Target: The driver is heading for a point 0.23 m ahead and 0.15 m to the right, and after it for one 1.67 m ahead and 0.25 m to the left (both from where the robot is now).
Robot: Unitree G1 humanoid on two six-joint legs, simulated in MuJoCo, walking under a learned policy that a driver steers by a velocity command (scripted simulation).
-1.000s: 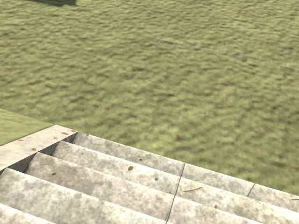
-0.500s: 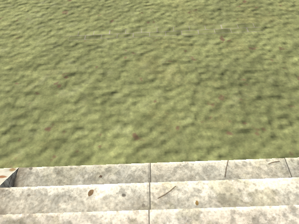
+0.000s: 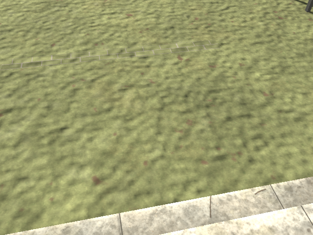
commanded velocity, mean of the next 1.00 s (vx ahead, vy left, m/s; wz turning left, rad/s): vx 0.50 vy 0.00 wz -0.18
